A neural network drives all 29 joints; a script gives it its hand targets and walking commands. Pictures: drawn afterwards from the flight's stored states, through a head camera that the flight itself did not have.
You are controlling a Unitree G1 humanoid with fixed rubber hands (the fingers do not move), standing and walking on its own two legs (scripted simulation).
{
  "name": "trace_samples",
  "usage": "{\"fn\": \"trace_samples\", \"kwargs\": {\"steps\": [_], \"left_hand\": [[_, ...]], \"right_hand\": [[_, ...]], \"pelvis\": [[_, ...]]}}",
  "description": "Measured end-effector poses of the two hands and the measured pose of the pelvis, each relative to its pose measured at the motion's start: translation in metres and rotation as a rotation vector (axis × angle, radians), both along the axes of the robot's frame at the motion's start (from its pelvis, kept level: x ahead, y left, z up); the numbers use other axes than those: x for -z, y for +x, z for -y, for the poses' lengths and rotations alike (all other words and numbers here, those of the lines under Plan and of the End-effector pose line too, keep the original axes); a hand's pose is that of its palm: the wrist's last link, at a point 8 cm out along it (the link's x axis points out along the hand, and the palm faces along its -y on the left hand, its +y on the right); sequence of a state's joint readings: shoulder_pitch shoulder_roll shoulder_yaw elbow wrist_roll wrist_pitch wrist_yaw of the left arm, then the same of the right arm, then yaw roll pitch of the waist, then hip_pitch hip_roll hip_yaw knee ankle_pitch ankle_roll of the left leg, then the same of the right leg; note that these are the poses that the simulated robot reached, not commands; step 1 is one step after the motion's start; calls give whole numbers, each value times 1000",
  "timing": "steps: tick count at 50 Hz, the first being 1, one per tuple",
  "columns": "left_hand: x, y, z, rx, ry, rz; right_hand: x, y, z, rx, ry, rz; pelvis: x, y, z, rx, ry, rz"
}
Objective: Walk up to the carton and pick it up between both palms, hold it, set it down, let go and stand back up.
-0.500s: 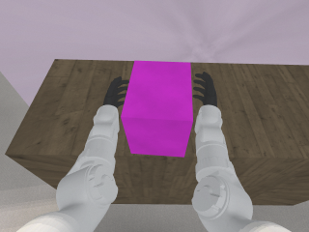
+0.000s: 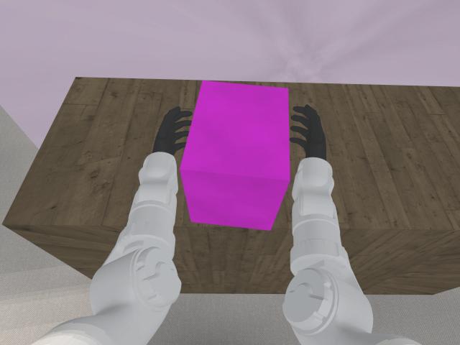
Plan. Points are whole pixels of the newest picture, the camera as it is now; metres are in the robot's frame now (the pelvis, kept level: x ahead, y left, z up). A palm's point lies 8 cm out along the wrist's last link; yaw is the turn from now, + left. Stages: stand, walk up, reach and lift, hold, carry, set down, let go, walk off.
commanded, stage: set down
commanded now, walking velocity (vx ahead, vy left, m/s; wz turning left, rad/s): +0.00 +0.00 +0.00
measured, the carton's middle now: (237, 157) +0.46 -0.01 +0.02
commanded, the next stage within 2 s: none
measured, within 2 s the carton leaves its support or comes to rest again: neither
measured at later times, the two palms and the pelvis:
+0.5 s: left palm (167, 151) +0.44 +0.12 +0.06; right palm (310, 154) +0.42 -0.14 +0.08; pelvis +0.00 +0.00 +0.00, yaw -1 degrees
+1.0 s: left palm (145, 143) +0.45 +0.16 +0.07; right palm (310, 155) +0.43 -0.14 +0.06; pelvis -0.01 +0.01 -0.01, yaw -4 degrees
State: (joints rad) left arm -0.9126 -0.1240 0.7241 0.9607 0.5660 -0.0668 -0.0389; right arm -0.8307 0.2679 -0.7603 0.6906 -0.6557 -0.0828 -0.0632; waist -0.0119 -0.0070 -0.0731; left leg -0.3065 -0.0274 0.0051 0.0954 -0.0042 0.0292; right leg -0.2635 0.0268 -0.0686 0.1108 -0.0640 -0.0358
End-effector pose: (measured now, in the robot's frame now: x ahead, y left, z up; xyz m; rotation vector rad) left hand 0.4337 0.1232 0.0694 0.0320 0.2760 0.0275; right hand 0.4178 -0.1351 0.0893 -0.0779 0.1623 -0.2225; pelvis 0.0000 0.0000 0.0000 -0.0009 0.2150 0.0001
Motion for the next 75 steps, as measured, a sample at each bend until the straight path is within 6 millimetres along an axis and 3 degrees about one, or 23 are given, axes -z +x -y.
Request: {"fn": "trace_samples", "kwargs": {"steps": [26, 37, 43, 50, 59, 70, 75], "left_hand": [[12, 7, 0, 10, 9, 1], [22, 15, -1, 9, -8, -13], [19, 21, -12, -18, -12, -4], [4, 21, -40, -52, -5, 14], [-28, 14, -63, -67, 22, 27], [-84, 10, -44, -38, -10, 51], [-100, 8, -43, -46, -16, 47]], "right_hand": [[11, 5, 0, 1, -5, 13], [23, 15, 3, -24, 53, -38], [26, 17, 4, -31, 85, -59], [25, 14, 5, -33, 85, -84], [-2, 5, 17, -20, 81, -107], [-74, -2, 37, -8, 61, -85], [-96, -5, 40, -11, 58, -79]], "pelvis": [[1, 3, -5, 11, -2, -37], [5, 2, -5, 52, 2, -142], [11, -3, -7, 77, 4, -218], [14, -13, -12, 60, -3, -233], [15, -23, -14, 26, -26, -197], [15, -32, -9, 40, -26, -106], [13, -35, -5, 43, -21, -58]]}}
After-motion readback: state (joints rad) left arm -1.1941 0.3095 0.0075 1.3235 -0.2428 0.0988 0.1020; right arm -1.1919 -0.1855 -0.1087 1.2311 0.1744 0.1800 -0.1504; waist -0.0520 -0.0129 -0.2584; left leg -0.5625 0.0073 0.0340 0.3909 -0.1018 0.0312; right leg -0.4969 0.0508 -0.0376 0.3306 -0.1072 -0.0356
